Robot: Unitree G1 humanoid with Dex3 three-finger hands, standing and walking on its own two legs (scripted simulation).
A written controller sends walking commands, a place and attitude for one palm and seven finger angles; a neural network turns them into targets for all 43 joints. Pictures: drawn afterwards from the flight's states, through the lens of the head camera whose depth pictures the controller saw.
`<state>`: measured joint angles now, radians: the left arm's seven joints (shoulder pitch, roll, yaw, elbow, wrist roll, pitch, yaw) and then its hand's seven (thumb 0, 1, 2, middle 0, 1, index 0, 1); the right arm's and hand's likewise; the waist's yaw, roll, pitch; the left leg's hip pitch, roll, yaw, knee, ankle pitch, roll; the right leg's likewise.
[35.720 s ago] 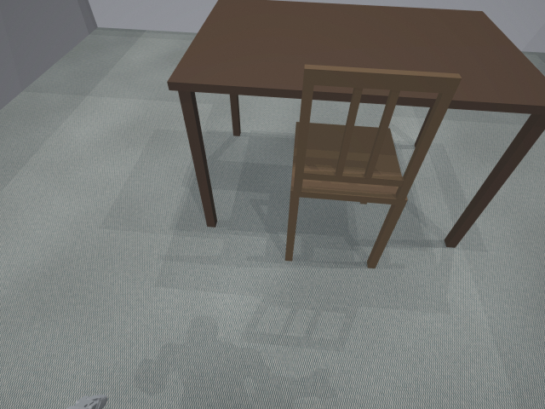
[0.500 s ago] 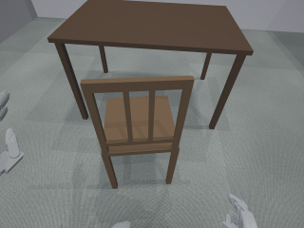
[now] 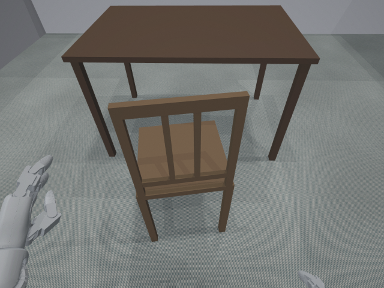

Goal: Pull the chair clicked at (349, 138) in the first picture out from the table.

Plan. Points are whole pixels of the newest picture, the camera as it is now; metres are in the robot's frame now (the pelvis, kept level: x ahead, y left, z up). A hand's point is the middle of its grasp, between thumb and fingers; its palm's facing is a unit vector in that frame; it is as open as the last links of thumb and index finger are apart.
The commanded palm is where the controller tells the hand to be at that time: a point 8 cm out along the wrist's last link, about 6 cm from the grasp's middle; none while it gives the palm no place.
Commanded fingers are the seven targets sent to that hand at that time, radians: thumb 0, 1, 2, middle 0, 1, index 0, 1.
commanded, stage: let the arm hang, fingers relaxed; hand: left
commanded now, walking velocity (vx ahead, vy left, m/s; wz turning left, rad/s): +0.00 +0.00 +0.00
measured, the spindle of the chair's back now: (168, 150) +0.54 +0.11 -0.08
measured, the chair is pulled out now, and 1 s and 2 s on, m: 0.40 0.40 0.40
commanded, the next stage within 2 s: look to check the result in 1.02 s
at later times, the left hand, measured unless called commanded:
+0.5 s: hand out of the picture -0.01 +0.18 -0.15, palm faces -0.01 -0.97 -0.24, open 7.3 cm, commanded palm none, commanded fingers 0.00 0.90 0.90 -0.20 -0.30 -0.20 -0.30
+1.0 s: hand out of the picture +0.11 +0.16 -0.15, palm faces -0.02 -0.97 -0.23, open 7.3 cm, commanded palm none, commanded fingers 0.00 0.90 0.90 -0.20 -0.30 -0.20 -0.30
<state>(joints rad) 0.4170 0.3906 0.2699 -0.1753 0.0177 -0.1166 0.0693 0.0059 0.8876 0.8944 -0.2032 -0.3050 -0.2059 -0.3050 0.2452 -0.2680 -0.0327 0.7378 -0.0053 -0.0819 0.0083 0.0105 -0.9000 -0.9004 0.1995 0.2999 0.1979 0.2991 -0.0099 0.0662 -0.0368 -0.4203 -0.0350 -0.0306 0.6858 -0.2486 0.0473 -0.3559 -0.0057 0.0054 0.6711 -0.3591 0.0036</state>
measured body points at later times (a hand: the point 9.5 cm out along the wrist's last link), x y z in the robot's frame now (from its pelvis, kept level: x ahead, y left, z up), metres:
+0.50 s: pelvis +0.04 -0.01 +0.02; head +0.08 -0.01 +0.47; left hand +0.00 +0.23 -0.13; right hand +0.04 -0.23 -0.14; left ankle +0.05 +0.09 -0.72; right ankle +0.02 -0.15 -0.72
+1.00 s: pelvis +0.07 -0.02 +0.02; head +0.08 -0.03 +0.47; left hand +0.11 +0.21 -0.13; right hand +0.05 -0.24 -0.14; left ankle +0.05 +0.09 -0.72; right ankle +0.02 -0.15 -0.72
